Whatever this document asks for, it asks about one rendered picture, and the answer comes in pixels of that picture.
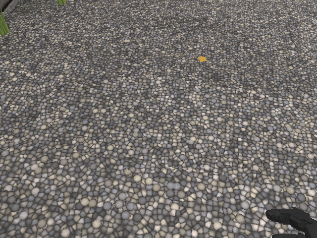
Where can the robot right hand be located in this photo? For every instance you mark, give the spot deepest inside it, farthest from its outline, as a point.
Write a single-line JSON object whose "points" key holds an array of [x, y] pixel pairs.
{"points": [[296, 218]]}

